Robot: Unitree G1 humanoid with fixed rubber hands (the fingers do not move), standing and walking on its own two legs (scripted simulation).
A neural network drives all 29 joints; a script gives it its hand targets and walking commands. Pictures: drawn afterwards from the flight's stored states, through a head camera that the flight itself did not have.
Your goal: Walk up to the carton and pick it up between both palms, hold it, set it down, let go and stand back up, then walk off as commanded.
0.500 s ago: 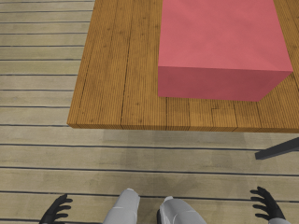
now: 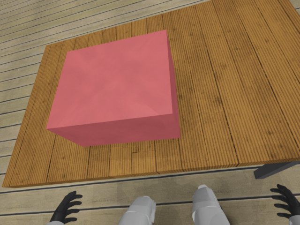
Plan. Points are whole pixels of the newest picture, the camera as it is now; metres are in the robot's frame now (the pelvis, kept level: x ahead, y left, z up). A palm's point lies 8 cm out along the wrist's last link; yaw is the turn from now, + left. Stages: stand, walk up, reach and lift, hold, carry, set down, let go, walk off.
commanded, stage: walk off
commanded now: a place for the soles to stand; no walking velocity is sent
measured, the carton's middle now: (121, 92) +0.43 +0.09 +0.06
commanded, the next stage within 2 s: none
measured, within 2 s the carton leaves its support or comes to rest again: neither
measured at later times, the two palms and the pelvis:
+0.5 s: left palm (84, 204) +0.17 +0.26 -0.10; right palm out of the picture +0.20 -0.34 -0.09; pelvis +0.06 -0.02 +0.00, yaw +4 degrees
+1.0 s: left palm (81, 215) +0.15 +0.24 -0.05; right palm out of the picture +0.17 -0.37 -0.09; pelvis +0.04 -0.06 +0.03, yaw +5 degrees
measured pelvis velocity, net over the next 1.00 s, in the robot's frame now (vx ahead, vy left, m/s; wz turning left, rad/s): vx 0.04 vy -0.06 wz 0.09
